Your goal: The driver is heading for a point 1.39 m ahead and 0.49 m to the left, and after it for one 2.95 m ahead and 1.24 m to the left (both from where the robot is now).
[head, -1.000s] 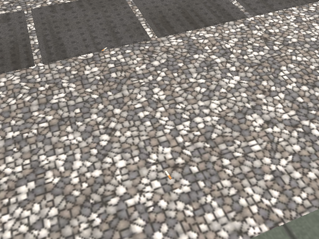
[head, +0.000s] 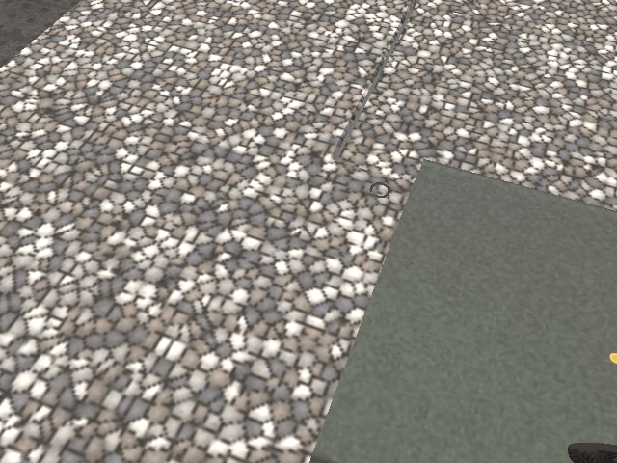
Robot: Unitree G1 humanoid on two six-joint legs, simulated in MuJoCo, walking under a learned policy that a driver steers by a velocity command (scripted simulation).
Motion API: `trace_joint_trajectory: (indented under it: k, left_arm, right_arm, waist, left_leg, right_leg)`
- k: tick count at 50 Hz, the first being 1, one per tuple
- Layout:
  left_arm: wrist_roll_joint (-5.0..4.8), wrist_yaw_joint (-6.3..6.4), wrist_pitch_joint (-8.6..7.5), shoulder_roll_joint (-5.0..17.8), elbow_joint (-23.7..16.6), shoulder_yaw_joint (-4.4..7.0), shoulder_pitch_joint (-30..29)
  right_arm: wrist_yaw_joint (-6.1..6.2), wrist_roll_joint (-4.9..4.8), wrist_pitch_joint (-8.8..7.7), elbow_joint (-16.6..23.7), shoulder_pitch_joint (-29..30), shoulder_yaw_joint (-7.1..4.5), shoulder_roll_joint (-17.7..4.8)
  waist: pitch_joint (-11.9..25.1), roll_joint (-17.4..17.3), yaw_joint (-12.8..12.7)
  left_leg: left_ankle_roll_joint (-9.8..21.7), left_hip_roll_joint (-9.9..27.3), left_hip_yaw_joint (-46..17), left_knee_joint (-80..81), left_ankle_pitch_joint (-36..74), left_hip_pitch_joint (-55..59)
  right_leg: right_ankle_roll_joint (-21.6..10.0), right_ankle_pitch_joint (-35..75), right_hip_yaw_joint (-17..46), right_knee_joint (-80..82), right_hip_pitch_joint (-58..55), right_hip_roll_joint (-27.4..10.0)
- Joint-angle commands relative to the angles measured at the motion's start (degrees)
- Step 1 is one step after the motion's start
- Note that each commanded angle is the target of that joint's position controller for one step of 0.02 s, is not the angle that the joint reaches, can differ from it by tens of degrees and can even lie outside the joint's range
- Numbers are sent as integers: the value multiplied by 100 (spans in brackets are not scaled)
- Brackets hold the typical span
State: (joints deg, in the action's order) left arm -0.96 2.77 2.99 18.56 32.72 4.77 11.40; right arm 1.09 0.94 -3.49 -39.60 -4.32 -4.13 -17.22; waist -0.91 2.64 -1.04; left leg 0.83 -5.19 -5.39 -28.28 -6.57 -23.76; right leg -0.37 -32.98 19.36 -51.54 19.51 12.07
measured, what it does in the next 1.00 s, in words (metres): steps to the left, turning left: right foot, then left foot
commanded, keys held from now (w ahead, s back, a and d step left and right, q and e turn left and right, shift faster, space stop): q+shift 0.56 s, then w+q+shift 0.32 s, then w+e+shift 0.12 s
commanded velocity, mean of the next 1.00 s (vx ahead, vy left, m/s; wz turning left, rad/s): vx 0.25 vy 0.00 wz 0.54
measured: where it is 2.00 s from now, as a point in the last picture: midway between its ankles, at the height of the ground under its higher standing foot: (57, 302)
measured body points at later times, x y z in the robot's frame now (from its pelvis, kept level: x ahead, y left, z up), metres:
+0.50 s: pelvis +0.03 -0.01 +0.01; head +0.06 -0.02 +0.46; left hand +0.11 +0.29 -0.07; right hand +0.21 -0.28 -0.09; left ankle +0.00 +0.12 -0.64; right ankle +0.01 -0.12 -0.73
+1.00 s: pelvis +0.13 +0.17 -0.01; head +0.14 +0.21 +0.44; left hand -0.04 +0.42 -0.14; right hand +0.44 +0.09 -0.08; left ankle +0.08 +0.22 -0.73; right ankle +0.13 -0.04 -0.63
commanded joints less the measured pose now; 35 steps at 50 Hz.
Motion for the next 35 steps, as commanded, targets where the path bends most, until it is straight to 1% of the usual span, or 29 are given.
trace_joint_trajectory:
  k: [1, 2, 3, 4, 5, 6, 7, 8, 9, 11, 13, 14, 15, 16, 17, 18, 19, 20, 21, 22, 23, 25, 26, 28, 29, 30, 31, 32, 35]
  left_arm:
    - [43, -32, -88, 1006, -124, 229, 572]
    - [71, -9, -27, 797, -33, 162, 433]
    - [103, -22, -22, 550, -62, 73, 388]
    - [128, -58, -42, 274, -52, -36, 377]
    - [165, -82, -72, 12, -21, -135, 414]
    - [170, -74, -115, -70, -68, -172, 248]
    - [153, -52, -155, -7, -133, -158, 17]
    - [111, -40, -193, 73, -132, -136, -78]
    - [58, -35, -225, 149, -96, -112, -101]
    - [-13, -29, -283, 260, -17, -65, -75]
    - [-32, -63, -361, 265, 81, -43, 46]
    - [-38, -101, -407, 257, 172, -24, 214]
    - [-34, -129, -437, 335, 279, 23, 408]
    - [42, -116, -439, 579, 329, 97, 614]
    - [234, -112, -391, 1028, 326, 201, 470]
    - [461, -150, -420, 834, 180, 160, 21]
    - [430, -128, -462, 469, 31, 48, -398]
    - [329, -96, -486, 237, -32, -17, -666]
    - [215, -68, -501, 167, -42, -44, -755]
    - [152, -48, -498, 167, -18, -62, -740]
    - [157, -28, -474, 210, 9, -55, -649]
    - [204, 23, -389, 309, 98, -16, -307]
    - [219, 40, -341, 383, 145, 7, -153]
    - [220, 31, -275, 585, 205, 72, -34]
    - [189, -4, -284, 724, 257, 128, 153]
    - [146, -56, -333, 830, 302, 167, 275]
    - [101, -104, -401, 919, 326, 198, 296]
    - [71, -143, -469, 987, 349, 224, 300]
    - [40, -232, -623, 1043, 513, 277, 468]
  right_arm:
    - [12, -15, 39, 551, -124, -81, -390]
    - [14, -38, 107, 566, -145, -21, -378]
    - [12, -50, 142, 516, -114, 3, -457]
    - [1, -29, 161, 470, -86, 46, -441]
    - [-33, -40, 177, 439, -39, 88, -324]
    - [-57, -96, 222, 469, -79, 35, -452]
    - [-60, -129, 274, 486, -250, -70, -736]
    - [-53, -124, 304, 476, -426, -133, -900]
    - [-43, -122, 314, 483, -544, -163, -960]
    - [-15, -186, 321, 519, -616, -197, -980]
    - [35, -270, 368, 551, -586, -230, -957]
    - [76, -320, 416, 579, -510, -246, -935]
    - [121, -367, 460, 599, -495, -244, -868]
    - [145, -350, 481, 636, -565, -193, -666]
    - [110, -328, 435, 844, -494, -107, -309]
    - [80, -269, 367, 817, -707, -243, -675]
    - [45, -238, 383, 659, -936, -356, -967]
    - [40, -230, 457, 481, -1180, -377, -931]
    - [51, -201, 536, 390, -1331, -356, -791]
    - [27, -193, 586, 402, -1348, -315, -660]
    - [-12, -216, 605, 494, -1225, -271, -570]
    - [-88, -271, 592, 776, -700, -178, -442]
    - [-130, -270, 586, 899, -498, -141, -397]
    - [-218, -250, 580, 1078, -312, -76, -310]
    - [-262, -253, 576, 1148, -201, -47, -300]
    - [-308, -277, 564, 1228, -94, -35, -333]
    - [-346, -303, 548, 1302, 15, -35, -378]
    - [-374, -321, 527, 1369, 140, -38, -420]
    - [-402, -323, 433, 1510, 485, -8, -402]
  waist:
    - [857, -1015, -27]
    - [821, -634, 8]
    - [635, -565, -13]
    - [534, -599, -83]
    - [537, -738, -149]
    - [443, -1007, -52]
    - [392, -1230, 102]
    - [479, -1337, 187]
    - [578, -1371, 226]
    - [652, -1368, 207]
    - [649, -1346, 98]
    - [657, -1308, -34]
    - [715, -1245, -135]
    - [873, -926, -150]
    - [537, 776, -4]
    - [355, 1109, 104]
    - [299, 669, 303]
    - [300, 394, 404]
    - [283, 356, 406]
    - [213, 396, 369]
    - [164, 396, 297]
    - [95, 397, -16]
    - [101, 394, -143]
    - [152, 416, -246]
    - [291, 392, -380]
    - [299, 356, -460]
    - [195, 384, -487]
    - [52, 402, -500]
    - [-252, 226, -552]
  left_leg:
    - [1368, 2257, -2419, 671, 1545, 1990]
    - [1180, 1902, -1983, 719, 1195, 1659]
    - [1167, 1732, -1801, 844, 1036, 1270]
    - [1079, 1459, -1476, 964, 885, 926]
    - [935, 1141, -1156, 1012, 658, 797]
    - [934, 970, -1123, 1063, 687, 818]
    - [1032, 1009, -1351, 1071, 798, 1007]
    - [1120, 1134, -1621, 1025, 774, 1266]
    - [1174, 1251, -1893, 1010, 667, 1461]
    - [1187, 1396, -2377, 1059, 391, 1637]
    - [1078, 1337, -2595, 1077, 145, 1531]
    - [940, 1213, -2562, 1017, -33, 1350]
    - [702, 1021, -2429, 901, -395, 949]
    - [383, 751, -2124, 388, -1146, 115]
    - [66, -62, -914, -875, -2170, -1213]
    - [-186, 16, -508, -2228, -2759, -1483]
    - [-326, 282, -397, -3106, -2470, -1379]
    - [-435, 302, -299, -3519, -2107, -1348]
    - [-549, 360, -246, -3961, -1793, -1497]
    - [-657, 468, -137, -4321, -1609, -1631]
    - [-739, 573, 59, -4357, -1422, -1704]
    - [-861, 758, 334, -3935, -1108, -1974]
    - [-893, 826, 402, -3682, -1064, -2050]
    - [-872, 951, 507, -3189, -1093, -1938]
    - [-822, 1028, 586, -3037, -1104, -1877]
    - [-737, 1129, 582, -2911, -1118, -1871]
    - [-634, 1185, 577, -2772, -1130, -1955]
    - [-526, 1216, 567, -2637, -1149, -2094]
    - [-223, 1277, 585, -2304, -1237, -2423]
  right_leg:
    - [549, -4, -539, -2190, 1436, -616]
    - [579, 242, -688, -2330, 1208, -601]
    - [584, 406, -812, -2262, 1058, -582]
    - [559, 540, -1082, -1821, 730, -698]
    - [552, 591, -1395, -1013, 403, -845]
    - [559, 438, -1678, -295, 285, -826]
    - [553, 311, -1758, 170, 277, -787]
    - [525, 327, -1668, 510, 238, -771]
    - [484, 465, -1547, 817, 185, -746]
    - [369, 782, -1353, 1381, 80, -709]
    - [225, 1109, -1305, 2089, -242, -663]
    - [124, 1527, -1365, 2699, -612, -654]
    - [10, 2053, -1395, 3246, -1245, -814]
    - [-248, 2205, -975, 3317, -2141, -1535]
    - [-970, 2550, 346, 3541, -2201, -2776]
    - [-1448, 3495, 806, 3634, -1565, -3547]
    - [-1386, 3928, 285, 3524, -1378, -3375]
    - [-1137, 4054, -323, 3397, -1350, -2935]
    - [-1015, 4217, -705, 3297, -1463, -2710]
    - [-1019, 4723, -1040, 3218, -1465, -2624]
    - [-1056, 4940, -1330, 3221, -1456, -2535]
    - [-1174, 4948, -1562, 3249, -1763, -2543]
    - [-1222, 4951, -1593, 3241, -1951, -2612]
    - [-1274, 4930, -1713, 3223, -2116, -2765]
    - [-1303, 4037, -1654, 3457, -2204, -2924]
    - [-1316, 2766, -1529, 3732, -2254, -3070]
    - [-1291, 1722, -1397, 3992, -2276, -3182]
    - [-1249, 1100, -1302, 4186, -2347, -3277]
    - [-1085, 765, -1472, 4391, -2775, -3417]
